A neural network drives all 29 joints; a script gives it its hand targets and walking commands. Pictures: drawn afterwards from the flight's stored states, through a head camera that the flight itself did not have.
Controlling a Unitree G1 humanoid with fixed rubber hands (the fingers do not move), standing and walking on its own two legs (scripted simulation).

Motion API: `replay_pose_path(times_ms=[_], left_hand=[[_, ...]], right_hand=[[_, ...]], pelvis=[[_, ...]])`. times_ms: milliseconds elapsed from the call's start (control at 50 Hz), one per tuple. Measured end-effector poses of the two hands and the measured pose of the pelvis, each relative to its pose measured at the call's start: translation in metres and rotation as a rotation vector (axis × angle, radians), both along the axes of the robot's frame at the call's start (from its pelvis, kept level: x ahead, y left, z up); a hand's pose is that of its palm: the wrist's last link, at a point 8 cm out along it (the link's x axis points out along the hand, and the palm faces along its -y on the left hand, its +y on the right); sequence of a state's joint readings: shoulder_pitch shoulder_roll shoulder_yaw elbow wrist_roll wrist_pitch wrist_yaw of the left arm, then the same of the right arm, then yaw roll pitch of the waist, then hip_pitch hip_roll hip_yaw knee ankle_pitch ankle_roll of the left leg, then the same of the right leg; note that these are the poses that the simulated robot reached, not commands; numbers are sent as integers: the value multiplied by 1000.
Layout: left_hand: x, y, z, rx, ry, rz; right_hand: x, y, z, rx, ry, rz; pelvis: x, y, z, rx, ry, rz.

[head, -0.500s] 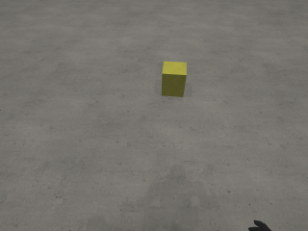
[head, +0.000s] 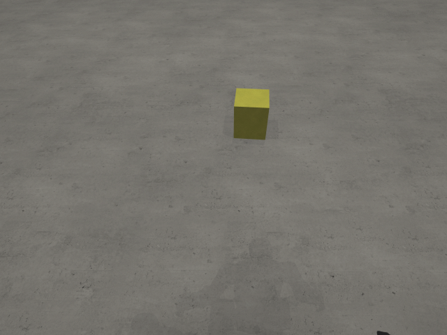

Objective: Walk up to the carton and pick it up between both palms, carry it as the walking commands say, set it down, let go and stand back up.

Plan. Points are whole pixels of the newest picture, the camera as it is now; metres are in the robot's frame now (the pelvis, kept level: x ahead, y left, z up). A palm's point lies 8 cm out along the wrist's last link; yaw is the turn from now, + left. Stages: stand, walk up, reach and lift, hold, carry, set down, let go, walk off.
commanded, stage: walk up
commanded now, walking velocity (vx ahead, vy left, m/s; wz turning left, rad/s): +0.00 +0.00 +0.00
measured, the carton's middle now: (251, 114) +1.49 -0.18 -0.65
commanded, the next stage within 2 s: none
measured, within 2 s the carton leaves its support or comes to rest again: neither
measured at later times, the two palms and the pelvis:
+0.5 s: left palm out of the picture +0.08 +0.19 -0.13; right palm out of the picture +0.13 -0.31 -0.15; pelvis +0.10 -0.05 +0.00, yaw -4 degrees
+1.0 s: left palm (144, 232) +0.40 +0.23 -0.16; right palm (338, 244) +0.34 -0.25 -0.15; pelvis +0.32 -0.02 -0.02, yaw -3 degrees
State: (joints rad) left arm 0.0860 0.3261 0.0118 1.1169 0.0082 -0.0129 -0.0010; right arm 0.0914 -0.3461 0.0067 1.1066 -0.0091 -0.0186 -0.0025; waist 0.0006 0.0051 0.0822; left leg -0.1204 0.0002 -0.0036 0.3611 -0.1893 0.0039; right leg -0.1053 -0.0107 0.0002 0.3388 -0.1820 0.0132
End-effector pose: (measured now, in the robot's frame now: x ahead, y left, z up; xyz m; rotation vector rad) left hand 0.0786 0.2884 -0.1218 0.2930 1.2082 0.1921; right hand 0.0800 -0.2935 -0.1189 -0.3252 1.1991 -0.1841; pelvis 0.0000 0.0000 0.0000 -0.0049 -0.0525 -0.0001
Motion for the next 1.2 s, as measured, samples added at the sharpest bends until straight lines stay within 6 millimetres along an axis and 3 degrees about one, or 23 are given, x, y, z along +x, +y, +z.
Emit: replay_pose_path(times_ms=[160, 300, 380, 480, 560, 700, 760, 820, 920, 1020, 1120, 1200], left_hand=[[6, -8, -2, -30, -4, 4], [27, -51, -9, -59, 16, -50], [25, -78, -16, -62, 22, -33], [7, -100, -10, -89, 122, 25], [6, -107, -11, -109, 191, 77], [38, -95, -27, -142, 290, 153], [66, -80, -50, -159, 334, 155], [115, -65, -63, -157, 312, 117], [230, -51, -58, -138, 153, 11], [336, -64, -34, -146, -3, -53], [415, -96, -11, -156, -84, -114], [462, -126, -8, -125, -116, -136]], right_hand=[[-9, -1, -2, 13, 9, -36], [-30, -13, -26, 78, 49, -112], [-20, -21, -38, 110, 106, -97], [33, -18, -32, 158, 54, -95], [86, -8, -31, 183, 26, -76], [208, 27, -34, 189, -36, 0], [264, 41, -39, 151, -114, 24], [289, 49, -39, 121, -146, 17], [278, 47, -31, 107, -66, -81], [254, 36, -26, 122, 60, -164], [253, 12, -29, 141, 142, -224], [275, -19, -45, 160, 164, -245]], pelvis=[[5, -7, -2, 9, 27, -22], [32, -34, -11, 23, 41, -63], [52, -48, -16, 0, 40, -64], [88, -50, -5, -1, 30, -75], [120, -47, -4, -2, 24, -66], [192, -26, -17, -10, 36, -47], [229, -13, -36, -11, 40, -49], [252, -6, -41, 5, 26, -60], [290, -9, -28, 12, 10, -64], [330, -21, -15, 8, 8, -50], [374, -43, -9, 21, 23, -59], [415, -72, -17, 39, 38, -62]])
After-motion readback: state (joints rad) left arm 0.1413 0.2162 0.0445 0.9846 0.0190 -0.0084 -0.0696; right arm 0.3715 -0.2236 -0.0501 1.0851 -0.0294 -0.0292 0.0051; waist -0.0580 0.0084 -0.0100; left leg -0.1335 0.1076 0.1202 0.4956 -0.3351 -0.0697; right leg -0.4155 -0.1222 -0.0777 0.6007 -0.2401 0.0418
